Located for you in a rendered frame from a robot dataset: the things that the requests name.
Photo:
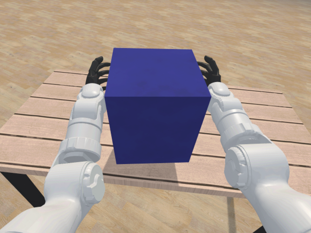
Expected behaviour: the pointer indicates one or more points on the carton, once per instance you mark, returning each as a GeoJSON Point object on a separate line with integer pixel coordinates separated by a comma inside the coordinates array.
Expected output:
{"type": "Point", "coordinates": [156, 101]}

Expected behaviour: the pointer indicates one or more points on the robot left hand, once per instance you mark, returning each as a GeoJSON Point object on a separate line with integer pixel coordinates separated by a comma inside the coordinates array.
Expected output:
{"type": "Point", "coordinates": [94, 73]}

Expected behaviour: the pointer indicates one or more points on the robot left forearm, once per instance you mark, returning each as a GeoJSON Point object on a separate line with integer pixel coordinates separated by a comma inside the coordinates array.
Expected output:
{"type": "Point", "coordinates": [82, 142]}

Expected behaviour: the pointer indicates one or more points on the robot left upper arm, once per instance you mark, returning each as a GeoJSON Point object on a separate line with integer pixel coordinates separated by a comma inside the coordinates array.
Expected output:
{"type": "Point", "coordinates": [71, 190]}

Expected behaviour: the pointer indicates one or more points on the robot right upper arm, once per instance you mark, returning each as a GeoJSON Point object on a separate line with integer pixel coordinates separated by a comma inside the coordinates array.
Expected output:
{"type": "Point", "coordinates": [260, 172]}

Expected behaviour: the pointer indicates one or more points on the robot right forearm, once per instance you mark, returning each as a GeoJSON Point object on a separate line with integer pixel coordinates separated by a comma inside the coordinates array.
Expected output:
{"type": "Point", "coordinates": [231, 120]}

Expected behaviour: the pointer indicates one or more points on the robot right hand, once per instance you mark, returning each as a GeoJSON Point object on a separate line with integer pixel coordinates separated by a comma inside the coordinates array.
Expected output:
{"type": "Point", "coordinates": [212, 74]}

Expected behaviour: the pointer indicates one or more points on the table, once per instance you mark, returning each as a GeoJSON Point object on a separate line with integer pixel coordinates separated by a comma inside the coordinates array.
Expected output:
{"type": "Point", "coordinates": [30, 141]}

